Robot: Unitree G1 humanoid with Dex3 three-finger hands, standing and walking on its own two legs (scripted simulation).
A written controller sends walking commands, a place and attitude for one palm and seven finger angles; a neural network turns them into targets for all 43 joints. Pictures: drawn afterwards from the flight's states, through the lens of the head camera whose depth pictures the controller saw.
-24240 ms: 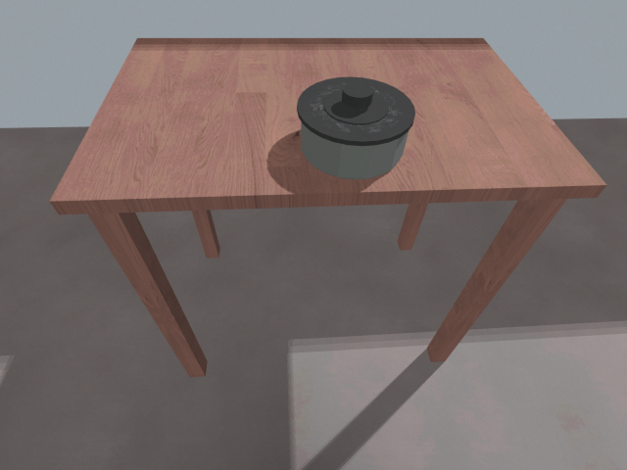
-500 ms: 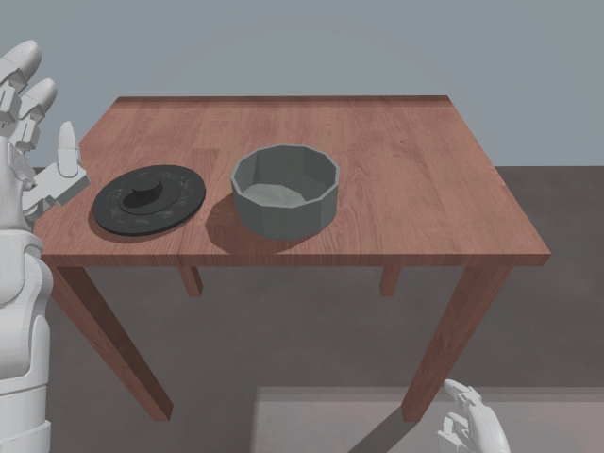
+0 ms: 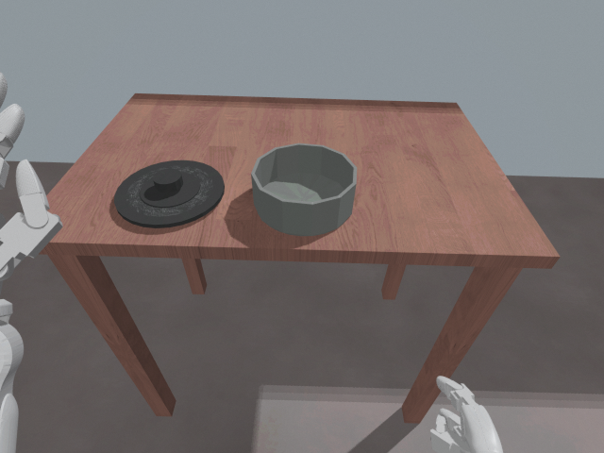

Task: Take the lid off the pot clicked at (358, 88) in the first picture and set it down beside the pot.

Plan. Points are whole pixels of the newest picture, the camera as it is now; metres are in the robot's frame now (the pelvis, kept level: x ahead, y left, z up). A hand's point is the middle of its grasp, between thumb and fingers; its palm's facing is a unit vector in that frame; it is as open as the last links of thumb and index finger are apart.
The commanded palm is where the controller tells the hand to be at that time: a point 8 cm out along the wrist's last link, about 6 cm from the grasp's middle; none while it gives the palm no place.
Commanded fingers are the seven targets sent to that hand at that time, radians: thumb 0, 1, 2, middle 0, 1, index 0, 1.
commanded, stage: draw the hand back to the body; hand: left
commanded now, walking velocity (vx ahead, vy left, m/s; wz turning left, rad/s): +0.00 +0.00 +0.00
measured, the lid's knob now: (168, 180) +0.52 +0.31 +0.08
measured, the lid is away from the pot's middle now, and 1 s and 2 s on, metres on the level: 0.25 0.25 0.25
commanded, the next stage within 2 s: step back with the hand held close in 0.32 s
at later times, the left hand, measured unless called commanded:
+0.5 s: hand (18, 250) +0.17 +0.25 +0.27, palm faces +0.51 -0.80 -0.33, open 7.4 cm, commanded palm +0.12 +0.29 +0.27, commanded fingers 0.00 0.90 0.90 -0.20 -0.30 -0.20 -0.30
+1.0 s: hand out of the picture +0.14 +0.25 +0.26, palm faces +0.48 -0.75 -0.45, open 7.4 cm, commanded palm +0.07 +0.31 +0.27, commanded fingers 0.00 0.90 0.90 -0.20 -0.30 -0.20 -0.30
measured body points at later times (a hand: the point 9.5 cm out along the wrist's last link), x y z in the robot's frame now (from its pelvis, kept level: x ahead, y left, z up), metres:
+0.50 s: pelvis +0.00 +0.01 +0.00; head -0.03 +0.01 +0.45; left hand +0.14 +0.29 +0.29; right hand +0.21 -0.20 -0.07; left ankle +0.03 +0.09 -0.75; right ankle +0.00 -0.10 -0.75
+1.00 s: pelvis -0.05 +0.03 -0.02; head -0.04 +0.05 +0.43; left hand +0.10 +0.29 +0.28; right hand +0.11 -0.22 -0.09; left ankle +0.03 +0.09 -0.75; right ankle +0.00 -0.10 -0.75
